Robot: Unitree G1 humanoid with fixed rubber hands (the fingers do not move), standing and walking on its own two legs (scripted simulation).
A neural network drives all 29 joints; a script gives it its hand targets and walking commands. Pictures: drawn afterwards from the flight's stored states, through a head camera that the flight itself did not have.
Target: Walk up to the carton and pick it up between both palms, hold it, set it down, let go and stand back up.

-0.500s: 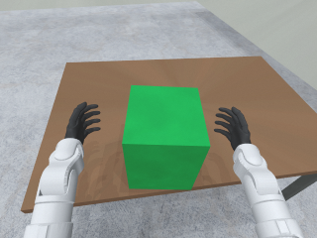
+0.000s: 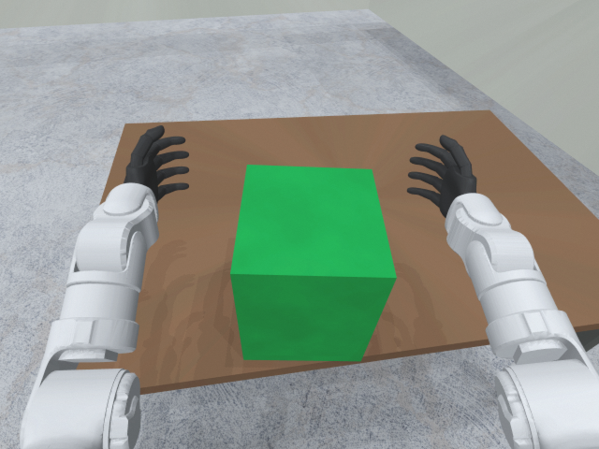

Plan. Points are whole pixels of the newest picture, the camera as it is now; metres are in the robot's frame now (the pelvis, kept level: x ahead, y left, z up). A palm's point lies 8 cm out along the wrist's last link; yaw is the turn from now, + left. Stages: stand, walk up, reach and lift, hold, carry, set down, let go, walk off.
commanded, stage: reach and lift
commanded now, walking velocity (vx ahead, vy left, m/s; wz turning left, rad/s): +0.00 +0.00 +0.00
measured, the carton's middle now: (306, 266) +0.41 +0.01 -0.01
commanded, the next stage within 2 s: none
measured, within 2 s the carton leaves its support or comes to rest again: neither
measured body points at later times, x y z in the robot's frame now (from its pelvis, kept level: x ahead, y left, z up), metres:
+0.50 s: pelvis +0.00 +0.00 +0.00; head +0.01 +0.02 +0.45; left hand +0.40 +0.22 +0.10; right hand +0.43 -0.15 +0.10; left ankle +0.00 +0.11 -0.75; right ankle +0.00 -0.09 -0.75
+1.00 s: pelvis -0.01 +0.00 -0.02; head +0.04 +0.01 +0.43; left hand +0.40 +0.21 +0.03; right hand +0.44 -0.15 +0.04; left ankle +0.00 +0.11 -0.75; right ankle +0.00 -0.09 -0.75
